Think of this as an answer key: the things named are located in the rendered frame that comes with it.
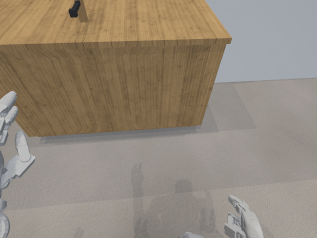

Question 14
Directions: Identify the left robot hand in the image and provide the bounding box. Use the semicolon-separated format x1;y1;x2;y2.
0;91;35;198

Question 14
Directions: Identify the tap lever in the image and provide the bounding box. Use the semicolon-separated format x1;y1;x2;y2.
68;0;81;18

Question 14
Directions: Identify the right robot hand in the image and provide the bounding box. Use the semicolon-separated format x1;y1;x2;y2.
224;195;264;238

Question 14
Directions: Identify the counter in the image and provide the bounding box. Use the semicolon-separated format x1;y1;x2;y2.
0;0;232;137

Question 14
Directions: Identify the robot left forearm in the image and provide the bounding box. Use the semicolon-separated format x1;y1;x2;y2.
0;198;10;238

